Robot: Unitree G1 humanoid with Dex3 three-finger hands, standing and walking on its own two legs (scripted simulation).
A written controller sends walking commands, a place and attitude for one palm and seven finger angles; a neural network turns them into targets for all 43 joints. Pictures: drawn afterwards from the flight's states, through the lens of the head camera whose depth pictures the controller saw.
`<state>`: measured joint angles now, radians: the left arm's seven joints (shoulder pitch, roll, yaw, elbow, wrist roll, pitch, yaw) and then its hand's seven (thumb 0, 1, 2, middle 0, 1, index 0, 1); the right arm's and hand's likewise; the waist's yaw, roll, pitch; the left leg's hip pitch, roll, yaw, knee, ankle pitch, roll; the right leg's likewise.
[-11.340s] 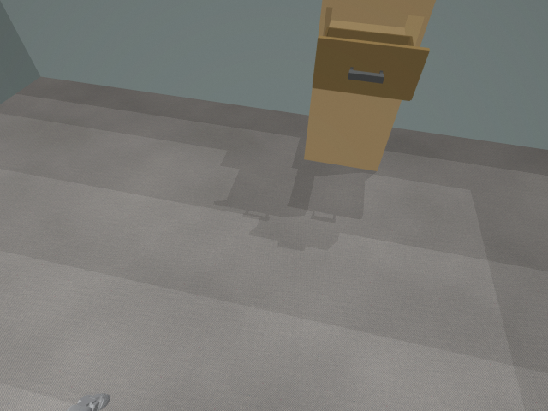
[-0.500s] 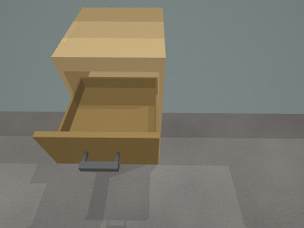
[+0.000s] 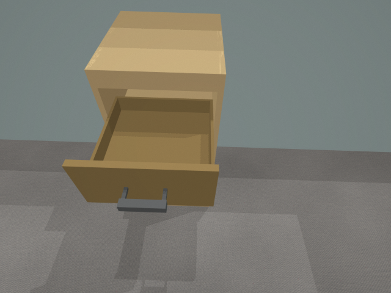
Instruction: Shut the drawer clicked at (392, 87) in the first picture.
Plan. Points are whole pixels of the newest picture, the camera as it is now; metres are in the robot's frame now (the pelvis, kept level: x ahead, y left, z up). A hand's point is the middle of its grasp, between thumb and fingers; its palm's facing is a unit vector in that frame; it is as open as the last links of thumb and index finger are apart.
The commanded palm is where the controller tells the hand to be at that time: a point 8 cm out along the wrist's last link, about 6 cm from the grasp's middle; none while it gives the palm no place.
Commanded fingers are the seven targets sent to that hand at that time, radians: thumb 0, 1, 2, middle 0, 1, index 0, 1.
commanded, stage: come to a stop and stand still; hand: left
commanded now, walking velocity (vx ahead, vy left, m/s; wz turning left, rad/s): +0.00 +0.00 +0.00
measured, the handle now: (144, 198) +0.35 +0.15 -0.07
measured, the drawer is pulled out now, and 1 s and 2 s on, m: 0.30 0.30 0.30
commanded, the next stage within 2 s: look again from close up in 0.30 s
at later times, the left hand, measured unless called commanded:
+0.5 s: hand out of the picture +0.00 +0.15 -0.17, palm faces +0.01 -0.99 -0.17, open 7.4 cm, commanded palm none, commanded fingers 0.00 0.90 0.90 -0.20 -0.30 -0.20 -0.30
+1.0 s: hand out of the picture +0.00 +0.14 -0.17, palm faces +0.02 -0.98 -0.18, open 7.4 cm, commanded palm none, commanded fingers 0.00 0.90 0.90 -0.20 -0.30 -0.20 -0.30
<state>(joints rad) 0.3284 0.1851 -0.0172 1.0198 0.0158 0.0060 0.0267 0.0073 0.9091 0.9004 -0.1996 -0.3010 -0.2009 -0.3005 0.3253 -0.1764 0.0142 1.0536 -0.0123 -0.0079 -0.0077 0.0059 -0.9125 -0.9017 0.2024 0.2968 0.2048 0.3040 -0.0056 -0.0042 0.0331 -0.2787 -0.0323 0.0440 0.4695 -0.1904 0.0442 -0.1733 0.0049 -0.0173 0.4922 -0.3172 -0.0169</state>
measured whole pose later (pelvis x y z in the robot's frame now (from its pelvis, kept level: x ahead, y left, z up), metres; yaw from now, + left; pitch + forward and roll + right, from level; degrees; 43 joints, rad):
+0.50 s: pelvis +0.02 -0.01 +0.00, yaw +0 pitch -1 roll +1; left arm 0.32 0.14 -0.03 1.10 0.01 -0.01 0.04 0.01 0.91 0.90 -0.20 -0.30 -0.20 -0.30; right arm 0.27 -0.15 0.02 1.12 0.00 -0.02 -0.02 0.01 -0.92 -0.90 0.20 0.30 0.20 0.30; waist 0.00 -0.02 0.03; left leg -0.21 -0.03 0.04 0.43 -0.19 0.03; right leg -0.10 0.01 -0.02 0.43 -0.31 -0.02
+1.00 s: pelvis +0.02 -0.02 +0.00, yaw +0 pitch -2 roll +1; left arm 0.33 0.14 -0.03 1.10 0.01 -0.01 0.04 0.01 0.91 0.90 -0.20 -0.30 -0.20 -0.30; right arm 0.28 -0.14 0.02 1.14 0.00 -0.02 -0.03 0.01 -0.92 -0.90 0.20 0.30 0.20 0.30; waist 0.00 -0.01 0.04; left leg -0.20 -0.01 0.03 0.41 -0.19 0.01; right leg -0.08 0.03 -0.02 0.42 -0.31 -0.04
